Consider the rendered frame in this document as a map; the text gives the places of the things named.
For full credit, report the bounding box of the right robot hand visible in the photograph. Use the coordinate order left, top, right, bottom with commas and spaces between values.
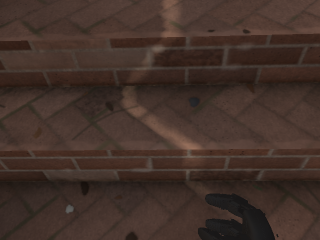
198, 193, 279, 240

